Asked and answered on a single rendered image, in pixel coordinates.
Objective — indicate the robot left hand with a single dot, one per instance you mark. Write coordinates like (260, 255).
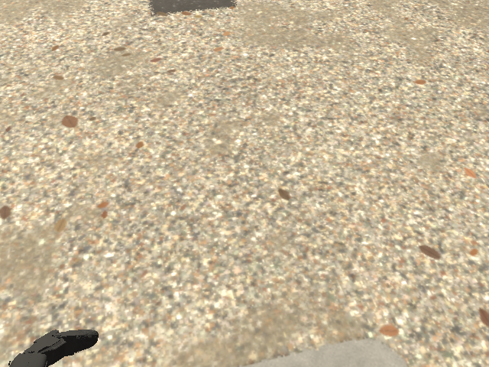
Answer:
(53, 346)

